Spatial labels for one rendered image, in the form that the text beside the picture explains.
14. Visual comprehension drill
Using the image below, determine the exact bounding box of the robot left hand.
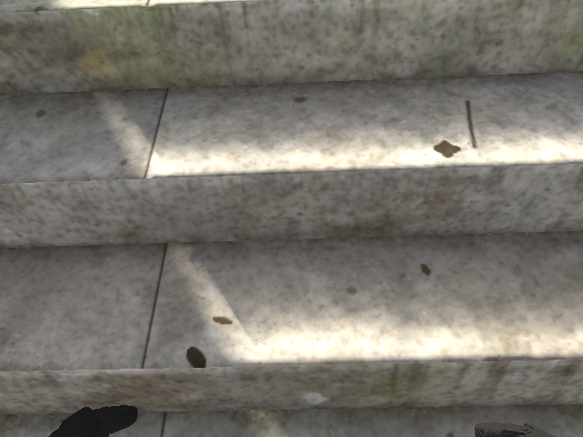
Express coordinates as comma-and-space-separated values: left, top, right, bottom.
48, 405, 138, 437

